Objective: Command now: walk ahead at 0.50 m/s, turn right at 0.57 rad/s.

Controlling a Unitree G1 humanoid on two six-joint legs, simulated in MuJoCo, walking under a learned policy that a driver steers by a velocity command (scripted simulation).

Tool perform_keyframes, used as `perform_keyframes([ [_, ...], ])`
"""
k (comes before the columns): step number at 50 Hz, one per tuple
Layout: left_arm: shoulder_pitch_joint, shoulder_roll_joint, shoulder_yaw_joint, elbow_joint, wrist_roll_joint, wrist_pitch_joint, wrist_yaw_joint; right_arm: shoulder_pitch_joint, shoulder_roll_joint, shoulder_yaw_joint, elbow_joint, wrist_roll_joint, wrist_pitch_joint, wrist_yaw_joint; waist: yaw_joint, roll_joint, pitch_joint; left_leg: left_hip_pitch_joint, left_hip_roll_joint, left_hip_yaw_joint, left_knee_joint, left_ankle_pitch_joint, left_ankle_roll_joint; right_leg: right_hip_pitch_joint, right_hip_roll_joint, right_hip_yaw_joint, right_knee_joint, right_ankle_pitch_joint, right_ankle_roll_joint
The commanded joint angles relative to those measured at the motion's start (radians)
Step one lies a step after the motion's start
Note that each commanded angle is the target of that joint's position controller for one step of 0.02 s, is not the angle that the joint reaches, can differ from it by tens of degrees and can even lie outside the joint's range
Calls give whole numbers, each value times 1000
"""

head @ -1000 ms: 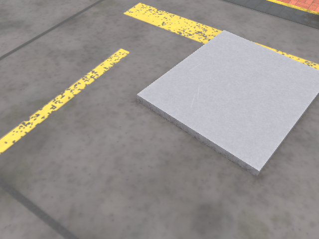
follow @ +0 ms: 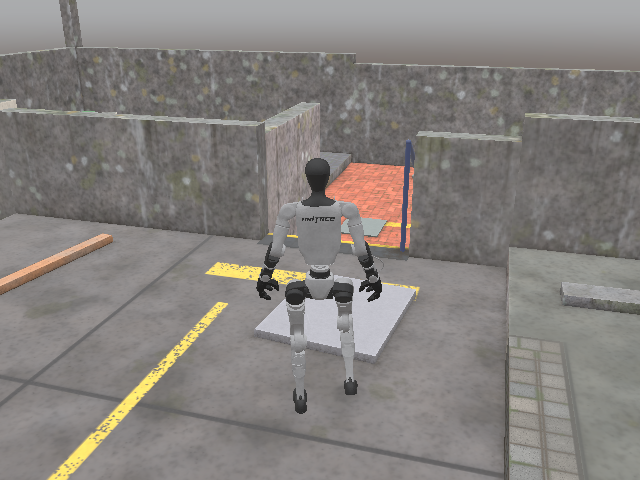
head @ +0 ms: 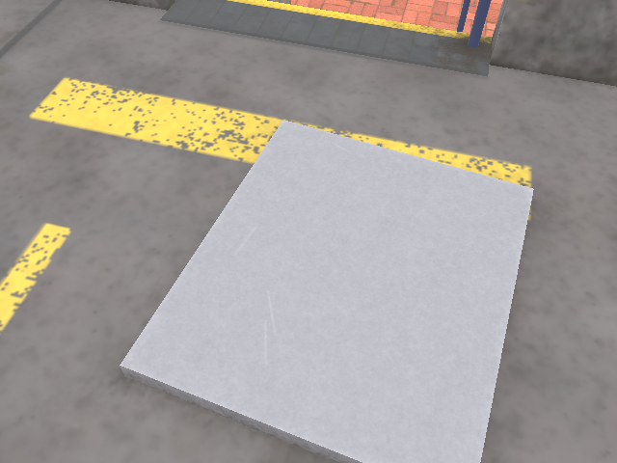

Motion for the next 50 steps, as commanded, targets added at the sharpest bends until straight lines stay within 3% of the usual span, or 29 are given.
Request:
perform_keyframes([
  [1,2,16,4,-85,3,0,-5,-27,-136,-32,-45,0,-17,-7,19,117,-7,101,293,-177,-182,247,153,-145,-59,50,-45,99,16],
  [6,-135,0,-7,-140,4,-8,-33,-1,-170,-38,-35,4,1,-18,-24,109,24,140,271,-23,-188,289,127,-121,-43,-15,-304,296,14],
  [11,-264,-10,-19,-213,6,3,-61,70,-198,-42,-12,21,35,-20,-58,114,71,262,324,36,-134,362,107,-119,-15,-99,-414,206,-23],
  [14,-199,37,5,-225,11,14,-68,51,-241,-52,-24,33,54,-28,12,170,5,289,322,100,58,815,73,64,74,-181,-454,52,-82],
  [15,-92,70,26,-202,11,17,-66,39,-253,-55,-29,37,62,-32,77,175,-54,269,310,117,215,933,61,204,117,-201,-494,43,-110],
  [16,82,122,59,-151,12,19,-54,21,-245,-51,-38,41,63,-35,169,143,-140,156,268,136,438,875,25,465,153,-191,-591,140,-150],
  [17,205,212,87,-119,7,29,-29,41,-168,-25,-66,6,50,-30,190,-28,-208,-155,202,125,763,293,-24,774,-18,80,-616,210,-206],
  [18,145,304,88,-157,17,16,-29,95,-65,10,-129,3,10,-16,73,-224,-321,-549,-2,-34,1092,-413,-70,1021,-276,694,-763,107,-413],
  [19,175,212,66,-155,21,3,-38,-25,-159,-8,-140,33,-27,-2,163,-59,-339,-654,43,-199,1152,-359,-54,996,-279,717,-846,47,-389],
  [20,159,156,49,-140,25,-7,-39,-67,-152,-7,-159,57,-38,4,139,-37,-214,-707,80,-177,1129,-285,-31,900,-243,574,-837,42,-346],
  [21,87,118,36,-148,19,-10,-41,-64,-140,-4,-150,38,-39,-2,85,58,-124,-658,122,-172,1049,-207,-28,728,-192,453,-843,105,-303],
  [23,-22,73,15,-182,29,-13,-35,-30,-156,-18,-142,16,-13,-4,10,29,-55,-525,163,-173,950,-136,-45,500,-122,330,-891,214,-269],
  [25,-28,83,14,-178,28,-19,-23,-4,-130,-17,-144,4,12,0,-14,13,-50,-499,159,-141,921,-85,-75,423,-100,259,-918,335,-274],
  [27,23,91,14,-153,33,-22,-9,-42,-94,-8,-154,-6,25,-5,2,-7,-35,-536,147,-107,911,-19,-104,410,-84,193,-933,427,-272],
  [30,125,63,0,-98,30,-4,4,-114,-59,7,-189,2,35,-7,33,-20,0,-725,159,-102,960,-7,-116,487,-83,188,-926,367,-251],
  [32,142,58,-7,-90,28,8,9,-192,-51,18,-222,0,32,-3,54,4,25,-736,152,-74,823,57,-110,483,-61,155,-938,332,-227],
  [33,155,55,-8,-84,25,13,12,-260,-15,33,-246,-6,28,2,80,4,38,-686,136,-52,721,77,-104,457,-54,136,-956,326,-214],
  [35,214,71,-9,-61,29,9,12,-338,2,42,-276,6,17,13,116,-34,39,-624,99,-12,607,104,-81,495,-93,154,-993,371,-219],
  [38,216,77,-13,-38,18,6,10,-316,-38,31,-293,28,1,30,77,-94,24,-565,66,6,501,30,-12,620,-134,133,-962,552,-195],
  [40,181,93,-16,-34,25,8,11,-191,-90,6,-275,25,4,28,-3,-150,-65,-385,0,37,474,-38,38,675,-133,91,-829,984,-155],
  [41,149,103,-16,-35,26,12,12,-65,-121,-9,-246,18,9,28,-71,-151,-130,-242,-35,58,408,-12,69,684,-102,40,-686,1180,-130],
  [42,122,108,-16,-46,25,7,14,83,-165,-24,-207,11,15,26,-134,-104,-215,-9,8,-28,362,60,106,583,-68,25,-499,1137,-103],
  [43,244,23,-32,-65,23,-2,10,207,-257,-52,-181,-13,22,22,-95,191,-385,337,249,-499,251,-133,262,258,64,2,-109,720,-40],
  [44,212,-1,-46,-57,54,-24,-7,258,-231,-46,-160,0,30,20,-109,443,-438,441,358,-995,-49,-300,346,43,209,64,166,-114,-20],
  [45,183,72,-17,-66,28,-48,-30,131,-166,-22,-178,6,24,11,-51,316,-265,321,380,-990,-71,-450,306,-107,145,134,375,-134,-27],
  [46,74,74,-24,-90,10,-58,-40,88,-123,-13,-184,10,31,6,-51,163,-130,158,346,-826,-52,-448,270,-136,104,87,399,-106,-39],
  [47,6,46,-30,-123,15,-66,-42,66,-116,-8,-172,7,29,11,-15,63,-28,13,304,-686,-74,-344,246,-140,64,50,346,-74,-55],
  [48,6,39,-25,-126,25,-63,-37,36,-90,1,-173,-2,21,16,29,47,-13,-65,254,-578,-94,-236,216,-91,17,50,272,-25,-65],
  [50,49,17,-31,-123,24,-51,-28,2,-68,5,-175,8,18,21,75,97,-7,-128,179,-456,-129,-130,215,-36,-5,32,183,17,-50],
])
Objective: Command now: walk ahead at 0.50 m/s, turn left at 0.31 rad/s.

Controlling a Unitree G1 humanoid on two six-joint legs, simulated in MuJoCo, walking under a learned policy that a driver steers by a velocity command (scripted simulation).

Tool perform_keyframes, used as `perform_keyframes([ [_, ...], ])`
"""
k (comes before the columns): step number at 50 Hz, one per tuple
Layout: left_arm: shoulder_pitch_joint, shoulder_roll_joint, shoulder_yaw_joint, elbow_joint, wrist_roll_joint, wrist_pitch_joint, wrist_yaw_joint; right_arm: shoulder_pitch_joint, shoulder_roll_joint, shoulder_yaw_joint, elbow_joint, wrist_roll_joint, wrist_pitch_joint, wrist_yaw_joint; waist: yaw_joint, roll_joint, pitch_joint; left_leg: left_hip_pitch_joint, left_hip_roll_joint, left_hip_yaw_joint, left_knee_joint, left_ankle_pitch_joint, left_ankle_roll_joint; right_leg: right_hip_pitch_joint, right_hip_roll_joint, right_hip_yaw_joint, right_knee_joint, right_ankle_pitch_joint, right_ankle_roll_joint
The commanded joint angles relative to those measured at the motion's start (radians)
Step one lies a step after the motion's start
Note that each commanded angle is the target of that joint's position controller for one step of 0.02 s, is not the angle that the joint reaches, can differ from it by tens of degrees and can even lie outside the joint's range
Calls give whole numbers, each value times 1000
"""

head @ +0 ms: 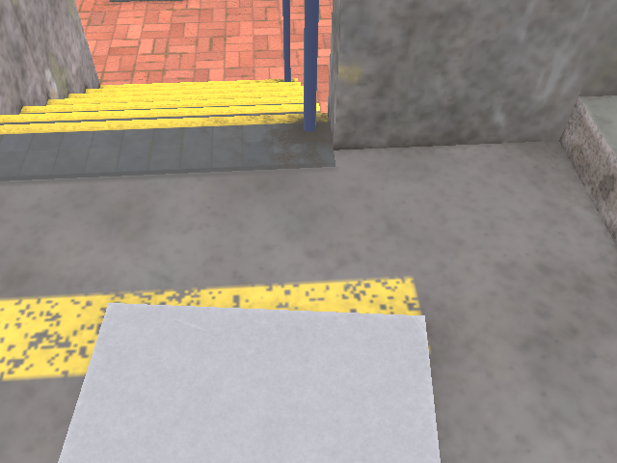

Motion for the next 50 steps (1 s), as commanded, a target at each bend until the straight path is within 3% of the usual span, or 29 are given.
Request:
perform_keyframes([
  [1,53,57,16,-74,10,-9,12,-45,-85,-19,-68,16,-20,-1,70,80,-3,76,198,-361,-401,-44,181,-130,-86,10,-102,35,23],
  [3,-9,69,18,-92,30,-7,26,-17,-113,-27,-68,17,-27,-9,52,71,-6,75,191,-310,-414,83,194,-121,-83,-15,-245,89,65],
  [4,-53,62,14,-106,30,-7,30,5,-132,-35,-62,18,-25,-16,37,78,-4,85,191,-295,-419,117,194,-125,-79,-22,-331,125,84],
  [7,-180,29,3,-130,12,-16,27,54,-166,-48,-61,27,-8,-30,-21,108,-6,106,178,-265,-399,109,165,-59,-40,-27,-605,245,116],
  [11,-274,63,16,-149,-9,-32,11,117,-190,-57,-59,39,15,-36,-67,130,-11,173,215,-350,-335,14,155,1,-1,-15,-781,279,133],
  [14,-241,106,38,-149,-16,-49,4,96,-186,-59,-71,37,28,-39,-26,155,-22,211,230,-434,-252,-26,125,103,5,3,-876,211,103],
  [15,-181,118,48,-131,-15,-53,6,79,-169,-55,-78,36,32,-40,11,158,-41,197,206,-437,-198,-19,104,192,6,-9,-917,203,82],
  [16,-87,147,63,-111,-6,-57,12,65,-130,-42,-92,31,30,-39,57,149,-97,142,157,-408,-83,-13,70,349,-46,21,-929,197,48],
  [17,80,210,81,-92,11,-59,21,56,-54,-17,-118,15,26,-35,123,15,-235,13,86,-302,223,-132,25,596,-244,206,-930,120,-20],
  [18,130,284,99,-73,22,-41,19,150,-27,-3,-169,38,12,-34,68,-300,-302,-333,-3,-174,493,-389,-24,830,-435,621,-1012,-100,-169],
  [19,114,195,83,-77,11,-38,16,137,-129,-26,-143,52,12,-38,90,-199,-226,-449,71,-200,650,-339,-40,782,-431,671,-1047,-279,-178],
  [20,87,139,65,-81,5,-36,20,56,-172,-40,-146,44,18,-37,106,-109,-126,-470,96,-199,700,-249,-45,686,-388,522,-1048,-215,-141],
  [21,43,112,53,-85,10,-34,18,30,-157,-41,-148,36,24,-35,85,-57,-82,-436,122,-190,695,-173,-55,596,-335,399,-1063,-93,-115],
  [23,-8,82,42,-74,18,-31,18,1,-134,-45,-164,36,31,-24,49,-82,-16,-386,161,-181,646,-89,-66,469,-266,233,-1107,75,-93],
  [26,0,100,51,-42,15,-41,20,-18,-94,-38,-175,36,46,-16,36,-75,4,-376,171,-157,623,-31,-82,415,-250,102,-1149,230,-104],
  [30,7,140,62,-3,18,-36,27,-96,-78,-31,-200,31,50,-10,44,-44,25,-396,176,-149,443,103,-97,435,-251,-27,-1159,365,-102],
  [33,22,169,67,20,11,-28,31,-202,-57,-20,-224,30,43,11,83,-34,53,-344,167,-91,254,219,-81,443,-242,-116,-1159,376,-79],
  [37,75,206,76,57,-8,-9,30,-300,-56,-18,-264,38,39,38,109,-30,87,-313,147,-26,105,182,-39,540,-277,-173,-1134,447,-57],
  [40,87,244,86,71,-23,10,35,-242,-99,-41,-268,27,44,40,45,-74,22,-130,59,40,58,42,23,587,-288,-220,-975,899,-34],
  [41,78,256,88,73,-25,17,38,-125,-135,-63,-241,25,47,35,-29,-75,-44,24,20,51,16,44,51,575,-272,-238,-833,1000,-21],
  [42,75,239,79,72,-24,19,41,39,-182,-90,-192,26,51,19,-115,-47,-124,284,-3,38,-45,129,84,460,-237,-263,-631,947,7],
  [43,104,156,49,47,17,10,38,174,-264,-110,-159,23,60,-7,-133,134,-236,615,205,-249,-12,233,141,170,-173,-262,-298,372,45],
  [44,198,80,16,19,9,-15,22,127,-310,-101,-178,26,48,-4,-32,315,-402,835,442,-813,-182,45,335,-146,13,-114,33,-302,90],
  [45,86,183,43,16,-26,-37,11,136,-225,-81,-178,20,40,6,-105,146,-400,786,429,-789,-254,-37,285,-221,-35,32,83,-256,81],
  [46,0,182,42,-20,-50,-44,8,101,-198,-71,-166,15,31,8,-95,132,-245,653,393,-634,-262,-9,246,-264,-66,8,63,-194,68],
  [47,-24,163,37,-21,-35,-45,17,34,-176,-61,-161,16,23,9,-48,48,-141,486,351,-516,-275,95,212,-239,-111,0,-20,-111,65],
  [48,-25,166,43,-15,-15,-39,24,-16,-138,-50,-162,11,16,9,-13,61,-101,376,310,-429,-291,181,195,-187,-140,2,-85,-65,65],
  [50,39,151,45,5,-11,-15,23,-51,-115,-43,-162,3,4,8,37,96,-83,264,273,-362,-353,218,194,-99,-159,8,-145,-7,75],
])
Over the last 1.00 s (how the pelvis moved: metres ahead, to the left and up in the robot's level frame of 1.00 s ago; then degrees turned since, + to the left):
0.54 -0.13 0.03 -20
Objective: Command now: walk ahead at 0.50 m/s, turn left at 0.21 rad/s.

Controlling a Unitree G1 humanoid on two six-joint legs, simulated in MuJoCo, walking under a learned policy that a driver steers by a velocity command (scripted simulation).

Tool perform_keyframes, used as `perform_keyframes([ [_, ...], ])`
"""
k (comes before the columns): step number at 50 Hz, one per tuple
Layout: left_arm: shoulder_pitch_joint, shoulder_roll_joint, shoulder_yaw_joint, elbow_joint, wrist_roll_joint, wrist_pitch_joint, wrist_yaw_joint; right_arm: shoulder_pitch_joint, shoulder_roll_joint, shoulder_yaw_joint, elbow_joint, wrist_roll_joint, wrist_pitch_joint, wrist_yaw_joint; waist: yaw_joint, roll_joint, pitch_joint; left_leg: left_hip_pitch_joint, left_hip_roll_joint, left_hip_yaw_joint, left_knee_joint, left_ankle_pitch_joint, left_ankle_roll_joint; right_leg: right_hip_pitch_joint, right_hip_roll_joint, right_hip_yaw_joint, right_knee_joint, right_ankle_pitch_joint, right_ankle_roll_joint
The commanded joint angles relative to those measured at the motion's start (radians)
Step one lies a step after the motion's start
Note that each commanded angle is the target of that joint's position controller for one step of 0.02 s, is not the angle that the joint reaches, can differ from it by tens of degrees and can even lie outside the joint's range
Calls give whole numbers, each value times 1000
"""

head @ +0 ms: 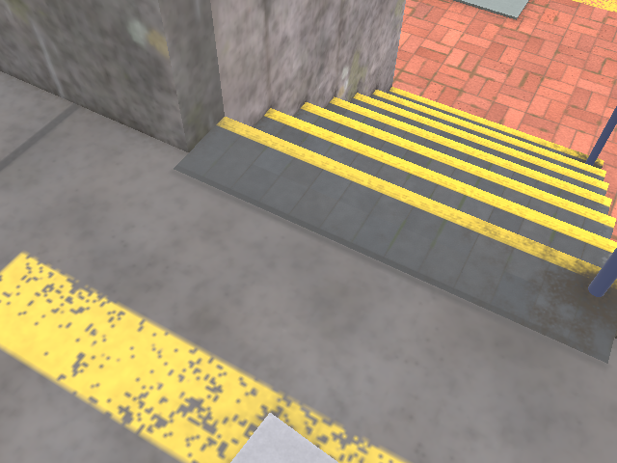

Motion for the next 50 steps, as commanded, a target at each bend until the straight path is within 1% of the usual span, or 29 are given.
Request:
perform_keyframes([
  [1,57,94,28,-48,9,7,5,13,-104,-29,-47,-3,-37,-5,14,76,-118,180,275,-318,-296,205,189,-138,-62,43,-55,83,10],
  [3,11,74,25,-59,18,21,10,32,-123,-34,-24,-4,-46,-10,11,60,-74,148,268,-266,-331,239,189,-179,-62,37,-137,154,31],
  [5,-58,61,21,-80,29,21,12,45,-127,-34,-5,-9,-43,-22,0,53,-37,146,244,-193,-317,444,166,-204,-51,28,-265,252,46],
  [8,-136,16,5,-94,36,3,-3,72,-140,-36,23,-8,-28,-41,-33,73,-56,129,180,-79,-272,583,106,-85,11,-18,-498,454,39],
  [10,-119,29,12,-76,31,-5,-16,86,-147,-36,38,-15,-22,-46,-34,88,-97,144,206,-83,-230,573,102,-7,30,-8,-510,582,27],
  [12,-163,54,19,-87,28,-9,-27,84,-130,-31,46,-5,-16,-48,-48,85,-67,189,210,-98,-180,509,99,-46,41,-1,-581,563,8],
  [14,-179,66,25,-100,36,-15,-37,98,-130,-31,60,-5,-8,-49,-49,103,-71,247,241,-155,-102,498,93,-41,59,2,-638,458,-17],
  [15,-105,76,31,-85,45,-17,-37,66,-124,-30,58,-4,-3,-51,0,111,-106,245,251,-174,-42,560,81,49,73,-7,-665,402,-41],
  [16,-26,104,42,-59,50,-23,-34,51,-114,-27,53,0,-3,-55,37,85,-139,236,199,-153,66,567,48,158,71,-7,-732,560,-69],
  [17,-16,193,60,-66,62,-29,-29,159,-89,-18,44,-13,-10,-53,-18,-66,-238,127,112,-121,249,366,-13,379,-65,111,-691,983,-152],
  [18,30,158,51,-66,65,-16,-20,252,-53,1,71,-13,-14,-51,-3,-196,-374,-59,27,-92,515,-95,-86,601,-234,311,-704,1098,-308],
  [19,78,74,25,-46,49,-2,-22,225,-85,-5,80,-1,-6,-44,29,-233,-417,-158,13,-141,643,-510,-110,638,-282,410,-737,1089,-356],
  [20,43,62,18,-47,33,10,-28,169,-127,-17,69,14,12,-45,30,-141,-356,-206,50,-175,696,-509,-116,560,-259,395,-771,872,-329],
  [21,-26,48,11,-60,28,19,-31,106,-121,-18,55,15,37,-51,18,-75,-274,-223,81,-156,687,-469,-124,449,-235,360,-816,673,-297],
  [22,-107,41,5,-71,30,26,-32,77,-104,-16,46,6,62,-57,-13,-54,-202,-177,120,-149,588,-435,-126,305,-211,315,-866,508,-263],
  [23,-175,46,6,-80,34,35,-33,76,-86,-15,44,1,84,-63,-45,-80,-157,-100,140,-126,451,-406,-127,185,-164,263,-913,348,-222],
  [24,-210,65,13,-81,41,46,-34,89,-61,-9,57,-3,95,-68,-55,-119,-128,-8,120,-83,358,-365,-129,86,-120,208,-947,274,-202],
  [26,-204,67,17,-67,42,58,-27,126,-45,-9,83,-9,97,-69,-58,-139,-156,114,102,-59,217,-181,-116,54,-86,153,-955,208,-192],
  [28,-202,56,14,-48,23,63,-19,157,-40,-12,109,-18,93,-62,-74,-119,-172,226,81,-28,57,-1,-91,34,-61,112,-939,60,-159],
  [29,-186,34,7,-35,22,63,-16,147,-42,-13,108,-33,92,-60,-70,-98,-164,253,84,-31,11,10,-74,22,-38,101,-933,-50,-117],
  [30,-175,20,1,-23,26,63,-15,123,-68,-15,90,-46,91,-61,-56,-57,-132,236,139,-94,-37,-14,-46,8,-10,90,-906,-125,-69],
  [31,-151,22,2,-21,32,64,-12,70,-121,-24,69,-38,90,-69,-5,37,-85,110,181,-144,-85,-166,-14,57,48,45,-871,-108,-27],
  [32,-154,7,-2,-14,38,66,-4,27,-105,-22,74,-31,82,-72,11,125,-53,-45,174,-163,-147,-356,-8,176,79,0,-823,4,4],
  [33,-158,10,-1,-4,42,66,3,-3,-70,-12,70,-34,70,-74,16,144,-33,-98,166,-165,-185,-378,-27,242,80,-5,-781,90,13],
  [35,-131,14,2,25,40,68,16,-11,-49,-5,81,-29,43,-75,23,135,-33,-82,154,-145,-174,-263,-63,276,70,4,-770,170,0],
  [37,-127,20,5,48,38,67,20,25,-53,-7,102,-17,24,-76,9,82,-48,-11,146,-130,-133,-137,-69,263,63,16,-782,213,-12],
  [46,-142,26,14,145,21,83,26,56,-50,-7,166,-5,19,-76,-9,27,-83,114,135,-100,-93,156,-51,305,59,22,-783,365,-9],
  [48,-142,29,15,166,20,89,32,54,-48,-6,182,-5,19,-75,-8,25,-87,127,134,-95,-94,193,-49,316,59,22,-783,380,-8],
  [50,-120,23,17,197,15,95,34,85,-64,-14,213,1,24,-73,-14,55,-93,145,132,-105,-135,-39,-29,297,103,-31,-743,177,-8],
])
Over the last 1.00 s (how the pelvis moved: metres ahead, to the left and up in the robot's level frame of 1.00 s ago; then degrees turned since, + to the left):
0.48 0.12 0.01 32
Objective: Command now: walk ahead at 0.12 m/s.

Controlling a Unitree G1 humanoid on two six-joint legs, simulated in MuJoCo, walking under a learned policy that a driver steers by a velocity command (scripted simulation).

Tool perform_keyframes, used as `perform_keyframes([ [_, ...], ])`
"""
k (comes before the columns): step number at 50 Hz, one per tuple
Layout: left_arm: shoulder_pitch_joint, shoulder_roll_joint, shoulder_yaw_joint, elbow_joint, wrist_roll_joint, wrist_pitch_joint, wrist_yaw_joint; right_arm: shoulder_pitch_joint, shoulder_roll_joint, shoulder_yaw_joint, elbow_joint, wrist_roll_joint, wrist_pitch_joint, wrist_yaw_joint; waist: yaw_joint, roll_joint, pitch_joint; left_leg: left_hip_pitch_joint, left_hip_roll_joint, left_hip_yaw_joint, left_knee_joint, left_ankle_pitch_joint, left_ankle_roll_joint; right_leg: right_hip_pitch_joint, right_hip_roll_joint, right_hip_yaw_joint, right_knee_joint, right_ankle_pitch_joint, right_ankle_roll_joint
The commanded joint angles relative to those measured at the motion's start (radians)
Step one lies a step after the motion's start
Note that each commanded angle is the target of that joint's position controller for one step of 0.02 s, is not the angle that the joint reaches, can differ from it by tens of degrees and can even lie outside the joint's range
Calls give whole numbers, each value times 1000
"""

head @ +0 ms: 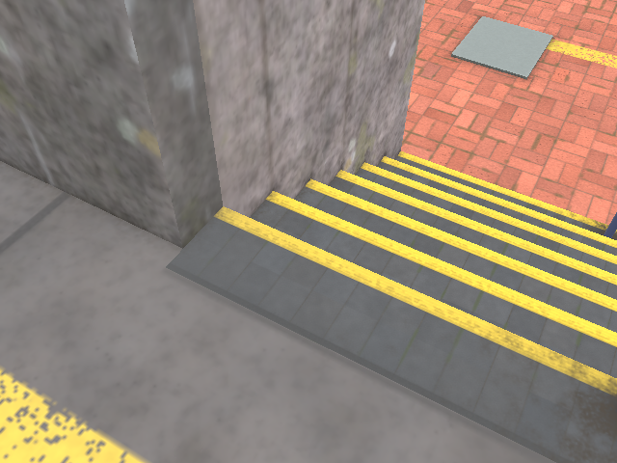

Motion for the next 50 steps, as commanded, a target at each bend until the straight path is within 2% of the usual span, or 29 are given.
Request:
perform_keyframes([
  [1,-3,94,23,-5,-8,-3,6,65,-161,-45,-5,10,-3,-2,-16,68,-32,-48,75,-102,-162,-66,91,39,52,-55,58,-108,-30],
  [3,-59,105,28,-23,-10,-22,-3,75,-205,-60,-1,16,-9,-5,-39,132,64,-47,197,-267,-270,-316,175,-123,54,-78,178,-182,-39],
  [5,-82,98,28,-39,-21,-55,-20,83,-207,-65,14,18,-32,-9,-42,161,121,-28,282,-362,-292,-285,225,-217,-12,-24,253,-203,-70],
  [7,-39,95,29,-24,-29,-85,-39,50,-188,-62,16,26,-47,-3,-9,146,114,-7,274,-321,-244,-145,215,-187,-29,-22,187,-202,-94],
  [9,129,98,41,53,-26,-96,-48,-26,-183,-60,2,33,-48,7,75,121,58,-138,194,-204,-140,4,167,106,29,-78,49,-56,-95],
  [10,238,139,58,89,-23,-99,-45,-72,-158,-51,-15,30,-54,9,125,54,31,-231,124,-119,38,128,123,247,-12,18,-17,-46,-118],
  [11,350,275,93,115,-31,-103,-44,-83,-83,-31,-61,27,-68,12,132,-267,-11,-422,-35,56,404,58,32,384,-224,400,-177,-127,-249],
  [12,368,222,69,110,-19,-115,-54,-103,-108,-36,-71,30,-85,12,142,-283,-18,-595,-58,-36,628,-236,29,450,-354,671,-274,-92,-343],
  [13,298,154,44,91,-12,-125,-54,-90,-142,-44,-68,55,-96,18,89,-156,29,-666,2,-110,731,-191,61,426,-365,591,-255,-69,-330],
  [14,238,134,36,63,-10,-129,-57,-70,-143,-43,-51,59,-97,24,56,-102,35,-671,41,-103,749,-99,81,399,-326,484,-251,-38,-294],
  [16,176,107,16,36,-15,-125,-59,-81,-156,-53,-44,32,-89,30,19,-48,52,-634,110,-78,633,41,81,329,-272,308,-281,99,-236],
  [18,202,104,7,39,-5,-111,-50,-116,-130,-50,-54,23,-76,41,24,-79,46,-562,110,-27,512,116,52,278,-218,204,-315,180,-216],
  [21,228,157,15,36,4,-104,-24,-232,-83,-31,-90,16,-70,44,47,-57,66,-497,77,25,283,260,11,207,-175,111,-351,229,-216],
  [22,235,161,15,38,6,-108,-19,-244,-91,-35,-90,19,-76,49,48,-68,69,-462,70,22,210,374,10,186,-154,80,-346,219,-210],
  [24,260,157,15,51,-7,-112,-11,-308,-91,-31,-105,27,-88,58,66,-79,92,-413,54,20,70,501,13,155,-141,46,-350,172,-195],
  [27,290,158,26,71,-24,-110,-3,-378,-93,-22,-138,32,-93,78,76,-77,115,-404,60,-24,-64,555,33,216,-181,51,-315,135,-181],
  [31,311,167,44,75,-20,-90,-4,-377,-130,-20,-137,36,-91,96,68,-35,100,-410,77,-55,-93,474,63,339,-227,69,-164,184,-168],
  [33,307,196,56,68,-14,-73,-15,-253,-173,-39,-96,38,-92,92,6,-21,26,-263,42,-18,-83,365,90,372,-217,65,19,416,-158],
  [34,298,189,54,62,-14,-68,-24,-111,-205,-59,-47,33,-92,83,-65,-9,-48,-60,11,15,-90,366,114,308,-172,51,195,509,-140],
  [35,291,143,38,47,-6,-71,-30,68,-238,-71,4,19,-90,76,-132,12,-148,272,109,-70,21,434,146,48,-116,58,463,288,-113],
  [36,405,5,4,52,21,-86,-36,149,-288,-69,36,-2,-84,73,-72,312,-280,564,288,-243,194,721,177,-268,18,35,884,-507,-65],
  [37,469,36,-1,48,-45,-117,-33,223,-299,-74,39,3,-77,81,-102,326,-447,676,425,-603,-6,387,334,-430,91,151,1011,-485,-47],
  [38,298,131,27,4,-86,-134,-19,140,-249,-70,29,13,-78,78,-114,154,-283,524,383,-543,-147,151,304,-502,5,131,947,-338,-56],
  [39,176,176,36,-34,-83,-135,-7,24,-203,-56,5,5,-87,74,-100,94,-136,346,343,-451,-207,163,263,-498,-33,98,909,-229,-58],
  [40,182,157,41,-21,-60,-124,5,-58,-168,-42,-9,-11,-101,73,-54,35,-100,204,329,-378,-228,269,236,-427,-77,121,885,-130,-56],
  [42,229,97,40,-17,-28,-96,0,-89,-140,-41,10,-18,-114,72,10,68,-62,54,272,-231,-255,463,193,-317,-121,141,772,-53,-52],
  [43,234,76,41,-19,-31,-83,-2,-77,-128,-38,24,-18,-118,68,20,66,-51,29,260,-180,-271,500,183,-306,-125,140,733,-55,-54],
  [45,192,56,36,-51,-25,-65,-4,-57,-151,-42,43,-13,-123,51,27,57,-24,11,264,-114,-308,559,183,-361,-133,139,663,-8,-51],
  [50,33,52,35,-130,-20,-72,-33,-9,-166,-40,69,-18,-107,6,-4,42,12,50,200,67,-333,634,107,-420,-81,92,363,272,-63],
])
Over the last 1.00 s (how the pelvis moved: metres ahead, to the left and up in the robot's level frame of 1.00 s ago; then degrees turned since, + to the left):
0.26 -0.01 0.01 1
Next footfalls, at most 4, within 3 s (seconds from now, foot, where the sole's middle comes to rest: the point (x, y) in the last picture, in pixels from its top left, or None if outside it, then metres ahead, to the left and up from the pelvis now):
0.70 left None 0.44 0.13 -0.83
1.24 right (358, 381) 0.74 -0.09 -0.83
1.68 left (321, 286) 1.02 0.00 -0.83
2.18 right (436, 313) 0.94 -0.31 -0.83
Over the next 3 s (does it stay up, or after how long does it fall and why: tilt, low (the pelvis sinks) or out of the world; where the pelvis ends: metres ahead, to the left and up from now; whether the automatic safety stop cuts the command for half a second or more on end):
stays up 1.05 -0.26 -0.23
